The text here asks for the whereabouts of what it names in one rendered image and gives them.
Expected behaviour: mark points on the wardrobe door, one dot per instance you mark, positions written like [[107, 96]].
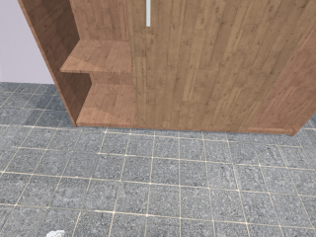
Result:
[[211, 64], [295, 91]]

